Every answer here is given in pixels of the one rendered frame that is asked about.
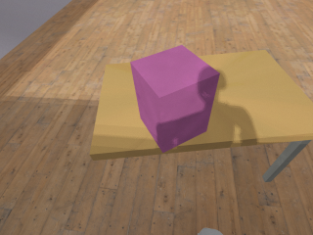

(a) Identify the table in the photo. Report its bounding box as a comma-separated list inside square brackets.
[89, 50, 313, 182]

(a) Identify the carton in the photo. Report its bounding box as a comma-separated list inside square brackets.
[130, 45, 220, 153]

